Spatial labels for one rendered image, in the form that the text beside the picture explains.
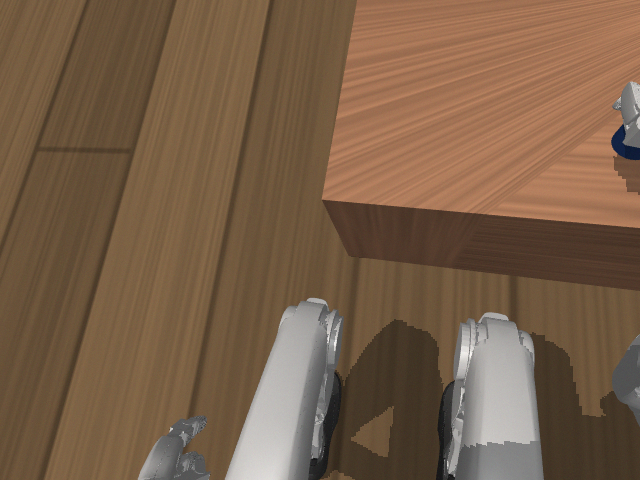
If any left robot foot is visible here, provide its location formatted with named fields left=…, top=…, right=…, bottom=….
left=308, top=372, right=342, bottom=480

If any left robot hand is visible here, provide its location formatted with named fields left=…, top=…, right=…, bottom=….
left=138, top=415, right=211, bottom=480

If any right robot hand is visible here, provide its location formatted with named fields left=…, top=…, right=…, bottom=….
left=612, top=82, right=640, bottom=148

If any can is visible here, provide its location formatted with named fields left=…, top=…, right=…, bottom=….
left=611, top=124, right=640, bottom=160

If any right robot foot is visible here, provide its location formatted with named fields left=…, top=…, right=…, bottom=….
left=436, top=381, right=455, bottom=480

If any right robot arm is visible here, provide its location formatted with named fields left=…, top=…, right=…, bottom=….
left=612, top=334, right=640, bottom=427

